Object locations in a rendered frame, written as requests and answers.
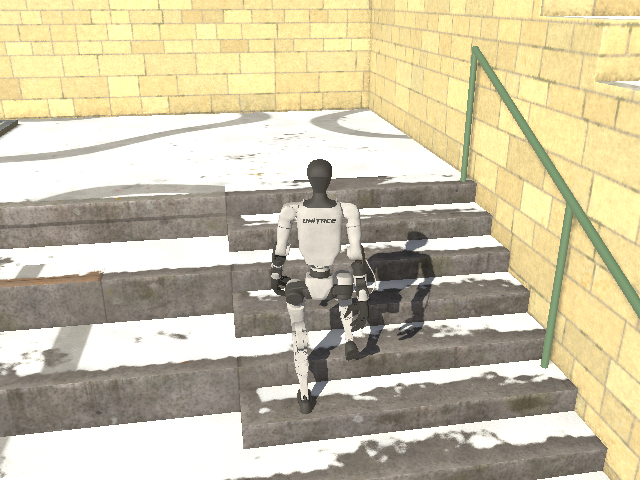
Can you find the robot right hand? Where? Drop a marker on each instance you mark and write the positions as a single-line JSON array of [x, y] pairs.
[[360, 322]]

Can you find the right robot forearm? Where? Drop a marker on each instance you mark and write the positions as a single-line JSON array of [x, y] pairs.
[[360, 277]]

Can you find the robot left hand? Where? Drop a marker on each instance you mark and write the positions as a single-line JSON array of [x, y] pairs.
[[282, 281]]

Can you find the right robot upper arm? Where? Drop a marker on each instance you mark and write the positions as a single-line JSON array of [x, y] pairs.
[[351, 212]]

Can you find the left robot foot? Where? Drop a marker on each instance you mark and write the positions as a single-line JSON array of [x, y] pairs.
[[305, 405]]

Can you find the left robot forearm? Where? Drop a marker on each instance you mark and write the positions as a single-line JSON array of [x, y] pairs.
[[277, 264]]

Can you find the robot left shin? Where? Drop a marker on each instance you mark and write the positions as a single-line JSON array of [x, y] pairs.
[[301, 366]]

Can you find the left robot upper arm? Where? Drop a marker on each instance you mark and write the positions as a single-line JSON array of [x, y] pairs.
[[288, 213]]

